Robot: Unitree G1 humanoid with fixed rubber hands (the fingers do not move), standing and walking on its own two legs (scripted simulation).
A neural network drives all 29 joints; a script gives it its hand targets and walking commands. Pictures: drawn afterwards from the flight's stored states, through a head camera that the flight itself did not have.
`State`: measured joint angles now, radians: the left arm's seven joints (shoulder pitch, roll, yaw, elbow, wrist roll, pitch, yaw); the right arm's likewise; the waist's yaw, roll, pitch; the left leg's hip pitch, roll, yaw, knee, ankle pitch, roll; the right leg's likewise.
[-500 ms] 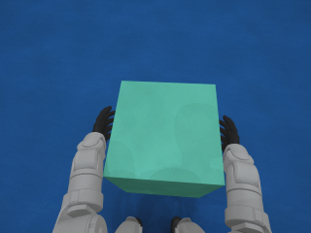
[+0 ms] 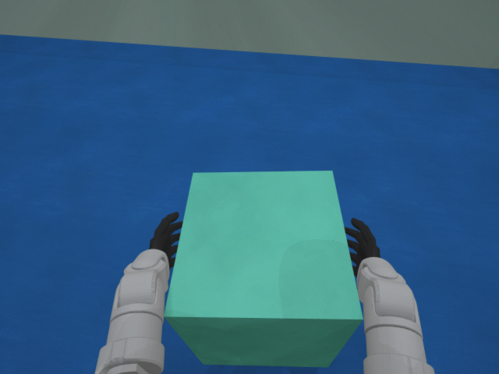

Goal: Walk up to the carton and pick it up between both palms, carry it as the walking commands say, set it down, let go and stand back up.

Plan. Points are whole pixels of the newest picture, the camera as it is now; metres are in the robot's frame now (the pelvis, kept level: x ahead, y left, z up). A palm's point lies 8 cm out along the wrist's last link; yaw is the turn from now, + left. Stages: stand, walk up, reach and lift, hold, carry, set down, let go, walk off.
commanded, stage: reach and lift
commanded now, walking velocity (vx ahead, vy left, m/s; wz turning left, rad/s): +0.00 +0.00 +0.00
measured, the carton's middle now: (263, 274) +0.32 -0.02 -0.05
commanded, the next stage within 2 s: hold in 1.40 s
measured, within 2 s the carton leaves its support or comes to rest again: neither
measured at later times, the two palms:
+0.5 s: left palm (148, 266) +0.29 +0.16 +0.04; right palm (370, 265) +0.27 -0.18 +0.06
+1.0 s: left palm (147, 262) +0.29 +0.17 +0.05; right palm (365, 257) +0.29 -0.17 +0.05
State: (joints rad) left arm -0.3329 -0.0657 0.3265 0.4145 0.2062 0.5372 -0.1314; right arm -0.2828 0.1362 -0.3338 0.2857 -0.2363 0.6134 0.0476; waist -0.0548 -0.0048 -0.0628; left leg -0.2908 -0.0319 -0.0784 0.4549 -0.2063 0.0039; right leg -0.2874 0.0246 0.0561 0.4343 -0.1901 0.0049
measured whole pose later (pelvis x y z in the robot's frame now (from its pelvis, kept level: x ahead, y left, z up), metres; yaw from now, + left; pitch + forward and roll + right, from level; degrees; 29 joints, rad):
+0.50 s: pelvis +0.00 +0.00 +0.01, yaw +0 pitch -6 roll +0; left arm -0.21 -0.07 0.28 0.21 0.20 0.69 -0.14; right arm -0.21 0.14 -0.25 0.14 -0.19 0.75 0.02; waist -0.04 -0.02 0.01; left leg -0.08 -0.02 -0.09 0.37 -0.18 0.00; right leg -0.07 0.03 0.05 0.33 -0.16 0.00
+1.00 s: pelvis +0.01 -0.01 +0.01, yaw -1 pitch -6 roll +0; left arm -0.22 -0.10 0.31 0.20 0.20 0.70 -0.11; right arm -0.22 0.11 -0.24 0.18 -0.20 0.73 0.05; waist 0.00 0.00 0.02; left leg -0.04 -0.02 -0.07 0.35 -0.19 0.00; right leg -0.05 0.03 0.07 0.35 -0.18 -0.01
